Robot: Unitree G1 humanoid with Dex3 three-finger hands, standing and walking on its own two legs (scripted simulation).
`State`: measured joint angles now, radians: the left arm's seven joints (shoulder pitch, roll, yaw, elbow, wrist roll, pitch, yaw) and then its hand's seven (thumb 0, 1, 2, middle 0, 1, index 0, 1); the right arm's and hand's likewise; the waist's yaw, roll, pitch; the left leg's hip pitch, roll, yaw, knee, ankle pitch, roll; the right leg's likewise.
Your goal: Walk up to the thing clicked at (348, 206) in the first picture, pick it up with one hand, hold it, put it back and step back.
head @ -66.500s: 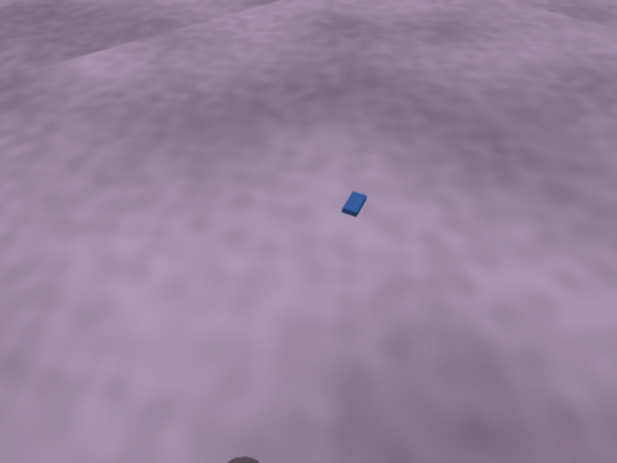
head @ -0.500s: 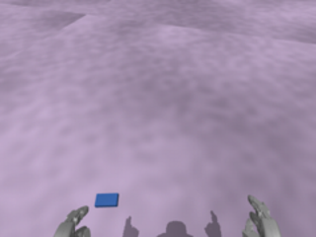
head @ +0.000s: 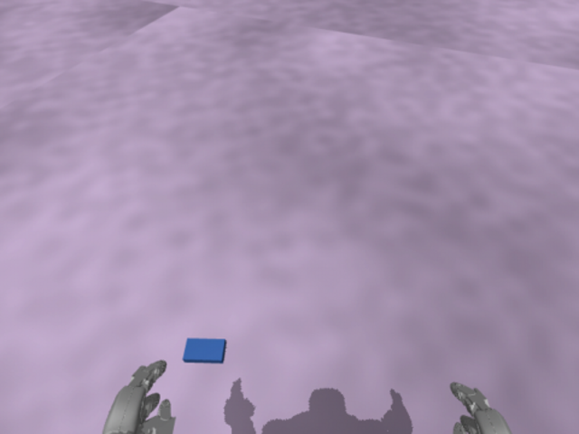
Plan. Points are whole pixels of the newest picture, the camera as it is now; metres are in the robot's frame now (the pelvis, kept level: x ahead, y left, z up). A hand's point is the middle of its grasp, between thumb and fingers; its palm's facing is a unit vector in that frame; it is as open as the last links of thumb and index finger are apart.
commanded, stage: stand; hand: left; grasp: from above
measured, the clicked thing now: (204, 350) +0.50 +0.33 -0.71
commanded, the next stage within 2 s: none
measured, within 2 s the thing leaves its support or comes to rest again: neither
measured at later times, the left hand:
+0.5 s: hand out of the picture +0.05 +0.24 -0.11, palm faces +0.04 -0.94 -0.33, open 7.4 cm
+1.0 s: hand out of the picture +0.02 +0.24 -0.11, palm faces +0.03 -0.94 -0.35, open 7.4 cm
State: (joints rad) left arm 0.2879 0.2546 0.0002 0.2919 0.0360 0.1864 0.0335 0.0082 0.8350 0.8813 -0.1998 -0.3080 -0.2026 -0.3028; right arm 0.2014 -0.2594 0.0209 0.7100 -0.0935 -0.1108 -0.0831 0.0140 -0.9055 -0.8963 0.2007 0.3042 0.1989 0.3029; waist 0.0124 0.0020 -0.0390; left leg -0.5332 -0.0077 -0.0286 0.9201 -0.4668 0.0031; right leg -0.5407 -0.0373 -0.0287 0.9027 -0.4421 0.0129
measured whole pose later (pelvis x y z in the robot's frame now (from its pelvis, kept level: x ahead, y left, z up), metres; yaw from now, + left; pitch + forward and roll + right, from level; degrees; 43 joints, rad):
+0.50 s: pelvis -0.01 +0.01 +0.05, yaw +0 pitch -4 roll +0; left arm 0.20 0.27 0.03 1.02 0.03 0.02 0.04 0.01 0.90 0.90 -0.20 -0.30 -0.21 -0.30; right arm 0.17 -0.28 -0.03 1.04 -0.03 0.00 -0.02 0.01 -0.91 -0.90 0.20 0.30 0.20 0.30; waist 0.02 0.01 0.06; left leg -0.17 -0.03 -0.02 0.50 -0.26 0.02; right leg -0.18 -0.06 -0.03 0.49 -0.24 0.04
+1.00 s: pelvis -0.02 -0.01 +0.05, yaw +0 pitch -5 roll +0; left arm 0.17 0.30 0.02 1.14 0.02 0.01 0.03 0.00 0.90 0.90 -0.20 -0.30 -0.21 -0.30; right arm 0.16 -0.31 -0.03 1.13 -0.02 0.01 -0.01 0.01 -0.91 -0.90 0.20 0.30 0.20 0.30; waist 0.02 0.03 0.07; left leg -0.11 -0.01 -0.04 0.38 -0.18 -0.01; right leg -0.12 -0.03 -0.04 0.38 -0.17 0.01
